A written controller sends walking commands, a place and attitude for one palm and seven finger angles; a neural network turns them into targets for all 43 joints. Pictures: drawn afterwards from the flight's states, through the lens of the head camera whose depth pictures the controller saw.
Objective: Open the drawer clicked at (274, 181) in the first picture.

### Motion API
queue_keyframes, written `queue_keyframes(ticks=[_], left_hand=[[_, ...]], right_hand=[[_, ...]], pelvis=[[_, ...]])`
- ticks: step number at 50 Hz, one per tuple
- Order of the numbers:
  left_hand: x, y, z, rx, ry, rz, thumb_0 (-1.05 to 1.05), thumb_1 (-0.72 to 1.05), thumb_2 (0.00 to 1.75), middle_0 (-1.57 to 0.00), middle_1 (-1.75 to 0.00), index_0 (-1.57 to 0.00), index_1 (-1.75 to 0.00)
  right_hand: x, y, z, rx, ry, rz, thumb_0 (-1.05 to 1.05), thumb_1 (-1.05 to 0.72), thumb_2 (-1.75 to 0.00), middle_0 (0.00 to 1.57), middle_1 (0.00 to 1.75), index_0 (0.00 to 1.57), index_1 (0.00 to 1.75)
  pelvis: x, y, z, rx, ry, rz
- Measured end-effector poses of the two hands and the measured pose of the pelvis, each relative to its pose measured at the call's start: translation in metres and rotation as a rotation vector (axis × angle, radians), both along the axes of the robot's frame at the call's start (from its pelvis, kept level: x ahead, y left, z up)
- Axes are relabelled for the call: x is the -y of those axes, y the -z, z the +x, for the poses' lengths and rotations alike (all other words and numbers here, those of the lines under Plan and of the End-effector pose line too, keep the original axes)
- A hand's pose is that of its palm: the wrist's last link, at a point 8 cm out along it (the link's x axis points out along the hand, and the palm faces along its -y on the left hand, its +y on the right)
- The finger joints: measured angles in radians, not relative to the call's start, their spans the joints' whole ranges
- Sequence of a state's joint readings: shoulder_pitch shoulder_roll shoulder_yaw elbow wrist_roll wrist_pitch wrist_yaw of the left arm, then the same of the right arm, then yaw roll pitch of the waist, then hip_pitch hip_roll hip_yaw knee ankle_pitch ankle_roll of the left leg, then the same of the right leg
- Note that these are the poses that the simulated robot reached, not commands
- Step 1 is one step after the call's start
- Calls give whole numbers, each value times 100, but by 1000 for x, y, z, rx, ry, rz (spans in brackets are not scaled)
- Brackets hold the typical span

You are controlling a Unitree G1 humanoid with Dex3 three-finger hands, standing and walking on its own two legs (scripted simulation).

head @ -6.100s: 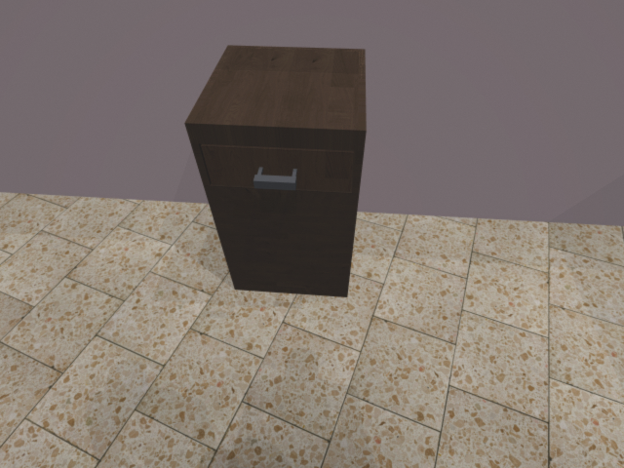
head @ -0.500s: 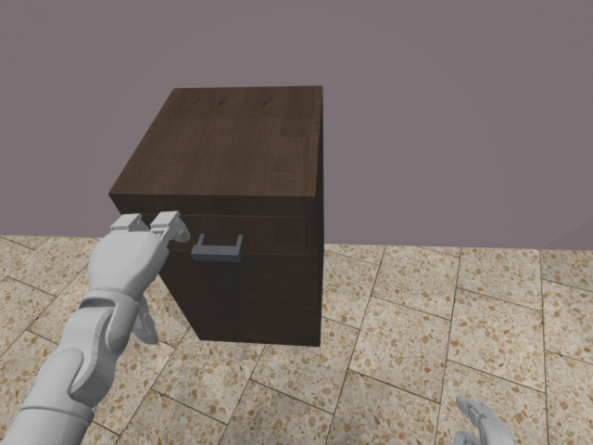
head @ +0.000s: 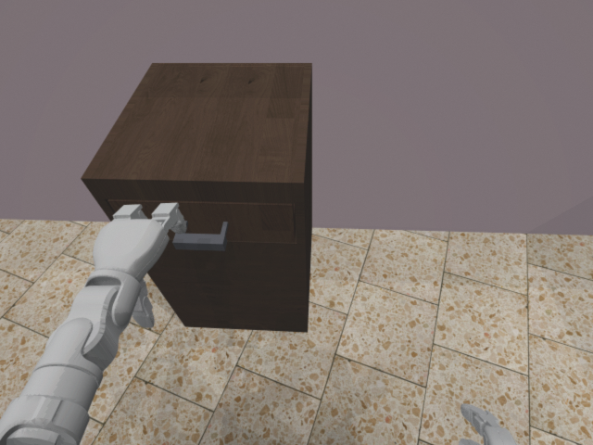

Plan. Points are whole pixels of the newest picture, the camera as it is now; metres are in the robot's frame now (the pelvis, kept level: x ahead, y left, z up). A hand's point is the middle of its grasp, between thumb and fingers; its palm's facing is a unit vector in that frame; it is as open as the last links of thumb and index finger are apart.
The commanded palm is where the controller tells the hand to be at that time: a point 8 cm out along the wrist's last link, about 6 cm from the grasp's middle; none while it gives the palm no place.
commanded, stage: move the hooked fingers above the handle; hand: left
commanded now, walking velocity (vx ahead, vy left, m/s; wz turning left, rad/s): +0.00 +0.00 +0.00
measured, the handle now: (202, 233) +0.53 +0.26 -0.14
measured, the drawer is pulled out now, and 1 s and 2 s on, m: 0.00 0.00 0.00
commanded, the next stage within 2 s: lower the fingers behind the handle in 1.74 s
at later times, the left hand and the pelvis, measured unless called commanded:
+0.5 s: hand (174, 251) +0.40 +0.25 -0.02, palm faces -0.07 -0.04 -1.00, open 13.9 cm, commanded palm +0.39 +0.25 +0.03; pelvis +0.00 +0.01 -0.02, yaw -2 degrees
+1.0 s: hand (191, 242) +0.46 +0.25 -0.08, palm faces -0.07 +0.00 -1.00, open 13.9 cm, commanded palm +0.46 +0.24 -0.02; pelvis -0.02 +0.02 -0.06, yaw -3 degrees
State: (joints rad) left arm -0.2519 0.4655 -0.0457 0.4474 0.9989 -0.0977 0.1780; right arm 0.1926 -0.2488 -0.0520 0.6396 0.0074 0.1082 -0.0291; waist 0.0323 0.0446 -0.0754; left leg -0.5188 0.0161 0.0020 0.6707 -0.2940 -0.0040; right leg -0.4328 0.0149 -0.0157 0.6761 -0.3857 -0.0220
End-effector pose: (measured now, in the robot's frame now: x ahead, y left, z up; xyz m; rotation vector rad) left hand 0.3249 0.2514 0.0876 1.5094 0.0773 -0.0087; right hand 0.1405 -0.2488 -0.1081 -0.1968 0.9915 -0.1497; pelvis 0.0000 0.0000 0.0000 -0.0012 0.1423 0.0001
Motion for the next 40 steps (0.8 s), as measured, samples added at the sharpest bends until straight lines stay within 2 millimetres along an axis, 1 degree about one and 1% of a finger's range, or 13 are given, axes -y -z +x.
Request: queue_keyframes(ticks=[9,13,16,22,28,34,40], left_hand=[[4,21,36,-8,22,5,0,-49,30,-32,-120,-32,-120],[3,28,46,-6,19,7,0,-49,30,-32,-120,-32,-120],[2,35,50,-14,17,12,0,-49,30,-32,-120,-31,-120],[3,51,57,-25,27,15,0,-49,30,-32,-120,-31,-120],[0,60,67,3,23,28,0,-49,30,-32,-120,-32,-120],[1,71,77,-7,6,38,0,-49,30,-32,-120,-32,-120],[3,86,89,-24,13,44,0,-49,30,-32,-120,-32,-120]], right_hand=[[8,14,-40,-117,82,-21,0,-90,-90,20,30,20,30],[8,19,-57,-160,115,-20,0,-90,-90,20,30,20,30],[8,22,-67,-188,132,-20,0,-90,-90,20,30,20,30],[5,29,-81,-228,144,-27,0,-90,-90,20,30,20,30],[3,35,-90,-246,149,-36,0,-90,-90,20,30,20,30],[2,41,-100,-262,151,-45,0,-90,-90,20,30,21,30],[2,47,-117,-288,163,-68,0,-90,-90,20,30,21,30]], pelvis=[[-5,8,4,-60,15,-5],[-8,11,6,-82,24,-7],[-10,12,6,-96,29,-8],[-13,18,5,-120,28,-12],[-15,26,-1,-152,25,-18],[-17,34,-7,-181,25,-24],[-18,43,-14,-216,24,-31]])
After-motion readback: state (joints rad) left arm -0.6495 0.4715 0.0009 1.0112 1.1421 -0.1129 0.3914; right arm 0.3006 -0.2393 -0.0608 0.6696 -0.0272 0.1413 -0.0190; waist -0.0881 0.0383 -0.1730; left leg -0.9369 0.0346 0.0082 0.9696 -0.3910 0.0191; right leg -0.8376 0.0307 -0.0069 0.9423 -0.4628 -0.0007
